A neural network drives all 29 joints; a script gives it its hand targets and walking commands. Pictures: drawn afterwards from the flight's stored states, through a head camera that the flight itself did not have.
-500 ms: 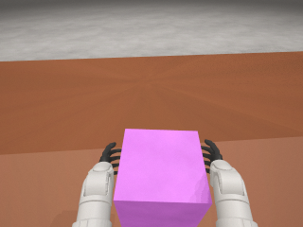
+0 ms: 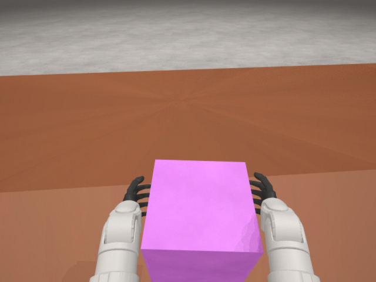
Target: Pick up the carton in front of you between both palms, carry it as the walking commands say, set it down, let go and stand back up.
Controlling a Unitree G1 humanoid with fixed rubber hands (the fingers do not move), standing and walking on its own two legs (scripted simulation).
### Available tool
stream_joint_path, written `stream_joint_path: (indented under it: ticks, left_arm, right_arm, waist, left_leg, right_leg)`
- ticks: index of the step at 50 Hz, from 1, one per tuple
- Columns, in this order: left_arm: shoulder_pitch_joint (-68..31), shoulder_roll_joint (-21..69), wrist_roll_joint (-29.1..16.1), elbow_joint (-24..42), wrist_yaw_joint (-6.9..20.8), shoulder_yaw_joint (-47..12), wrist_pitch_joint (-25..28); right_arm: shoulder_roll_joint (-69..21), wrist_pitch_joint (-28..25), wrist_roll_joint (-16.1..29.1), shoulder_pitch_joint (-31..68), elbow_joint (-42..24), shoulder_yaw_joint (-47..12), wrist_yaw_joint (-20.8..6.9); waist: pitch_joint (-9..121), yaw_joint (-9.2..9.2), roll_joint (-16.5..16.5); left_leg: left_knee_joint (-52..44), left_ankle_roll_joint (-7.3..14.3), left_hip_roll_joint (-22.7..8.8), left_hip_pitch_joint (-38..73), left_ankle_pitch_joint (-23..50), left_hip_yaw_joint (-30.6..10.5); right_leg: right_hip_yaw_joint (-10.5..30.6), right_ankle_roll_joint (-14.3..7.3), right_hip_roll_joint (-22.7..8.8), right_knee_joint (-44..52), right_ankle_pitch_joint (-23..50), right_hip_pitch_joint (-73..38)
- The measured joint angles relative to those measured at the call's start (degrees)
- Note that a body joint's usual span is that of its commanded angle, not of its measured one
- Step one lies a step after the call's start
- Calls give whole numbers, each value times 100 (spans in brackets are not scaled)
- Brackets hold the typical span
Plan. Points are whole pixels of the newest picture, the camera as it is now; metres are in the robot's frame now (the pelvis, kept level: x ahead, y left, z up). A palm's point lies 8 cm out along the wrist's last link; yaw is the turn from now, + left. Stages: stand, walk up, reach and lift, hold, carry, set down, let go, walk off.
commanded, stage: hold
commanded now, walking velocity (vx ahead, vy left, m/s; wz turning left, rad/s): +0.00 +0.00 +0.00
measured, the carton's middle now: (197, 226) +0.29 +0.00 -0.03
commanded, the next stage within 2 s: carry in 0.60 s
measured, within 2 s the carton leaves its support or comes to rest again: neither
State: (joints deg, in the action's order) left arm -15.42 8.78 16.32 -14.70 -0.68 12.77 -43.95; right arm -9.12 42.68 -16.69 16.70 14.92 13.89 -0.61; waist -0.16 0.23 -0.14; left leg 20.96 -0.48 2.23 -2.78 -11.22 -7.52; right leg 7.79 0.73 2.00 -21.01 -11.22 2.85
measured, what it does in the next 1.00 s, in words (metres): lifts its left foot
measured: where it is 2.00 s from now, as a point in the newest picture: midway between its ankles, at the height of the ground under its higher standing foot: (200, 234)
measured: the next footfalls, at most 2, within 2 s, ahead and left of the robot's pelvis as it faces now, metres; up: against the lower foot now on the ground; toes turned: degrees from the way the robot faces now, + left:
left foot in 1.02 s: +0.16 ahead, +0.09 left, +0.00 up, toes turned +8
right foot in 1.36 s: +0.44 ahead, -0.13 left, +0.00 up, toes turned -11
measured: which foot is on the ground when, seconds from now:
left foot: down 0.00-0.82, up 0.84-1.00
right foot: down 0.00-1.00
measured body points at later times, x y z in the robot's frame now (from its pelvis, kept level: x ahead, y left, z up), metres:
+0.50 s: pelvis +0.00 +0.00 +0.00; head -0.05 +0.00 +0.45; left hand +0.29 +0.15 +0.04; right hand +0.30 -0.15 +0.04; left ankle +0.01 +0.13 -0.75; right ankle +0.01 -0.13 -0.75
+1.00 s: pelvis +0.09 -0.01 +0.00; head +0.08 -0.01 +0.45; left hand +0.37 +0.15 +0.07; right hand +0.39 -0.16 +0.07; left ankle +0.10 +0.09 -0.74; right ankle +0.01 -0.14 -0.75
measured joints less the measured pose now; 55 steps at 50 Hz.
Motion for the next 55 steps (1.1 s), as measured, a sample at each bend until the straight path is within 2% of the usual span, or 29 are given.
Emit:
stream_joint_path:
  ticks: [29, 32, 34, 36, 39, 42, 45, 47, 50, 52, 55]
  left_arm:
    - [32, -8, -27, 40, -10, -25, -21]
    - [44, -11, -46, 94, -23, -47, -40]
    - [136, -32, -130, 252, -56, -118, -87]
    - [213, -61, -253, 528, -103, -195, -187]
    - [329, -148, -502, 1001, -187, -347, -412]
    - [364, -177, -711, 1400, -277, -486, -810]
    - [366, -88, -769, 1725, -426, -645, -1237]
    - [455, -89, -808, 2084, -516, -719, -1541]
    - [567, -109, -877, 2701, -568, -718, -1919]
    - [662, -141, -950, 3091, -557, -610, -2094]
    - [848, -133, -1054, 3306, -536, -485, -2308]
  right_arm:
    - [6, 12, 25, -24, -44, -31, 13]
    - [10, 23, 45, -39, -94, -52, 22]
    - [32, 65, 131, -129, -238, -150, 62]
    - [49, 172, 244, -194, -506, -259, 108]
    - [73, 434, 426, -311, -1019, -444, 220]
    - [126, 869, 611, -465, -1574, -524, 309]
    - [284, 1306, 858, -581, -2006, -532, 374]
    - [324, 1583, 1016, -564, -2230, -559, 416]
    - [250, 1882, 1110, -536, -2623, -600, 456]
    - [81, 1983, 1073, -538, -2845, -644, 477]
    - [129, 2175, 1019, -699, -2979, -936, 524]
  waist:
    - [-20, 1, 0]
    - [223, -17, 5]
    - [399, -38, 10]
    - [507, -61, 15]
    - [621, -77, 97]
    - [791, -67, 171]
    - [879, -43, 30]
    - [862, -32, -85]
    - [794, -34, -183]
    - [799, -71, -223]
    - [874, -78, -66]
  left_leg:
    - [2, 6, 3, -14, 16, 20]
    - [334, 1, -17, -434, -219, 118]
    - [528, 23, -83, -686, -628, 260]
    - [587, 16, -148, -870, -629, 374]
    - [776, -27, -277, -1069, -433, 430]
    - [1263, -32, -436, -1302, -1046, 503]
    - [1910, 9, -429, -1737, -1601, 929]
    - [1754, 32, -343, -1889, -1500, 1189]
    - [751, 29, -209, -1755, -796, 1603]
    - [426, 203, -184, -1560, 24, 1771]
    - [553, 333, -287, -1392, -383, 1809]
  right_leg:
    - [-19, 0, -8, -13, 10, 21]
    - [-109, 7, -44, -377, -245, 462]
    - [-240, 15, -113, -642, -759, 750]
    - [-380, -17, -182, -829, -955, 995]
    - [-622, -49, -218, -966, -830, 1173]
    - [-857, -57, -216, -856, -529, 1150]
    - [-961, -80, -333, -688, -681, 1036]
    - [-943, -57, -441, -417, -678, 880]
    - [-892, 21, -556, -355, -818, 708]
    - [-906, 17, -626, -994, -1202, 870]
    - [-1103, -105, -545, -2695, -1698, 1657]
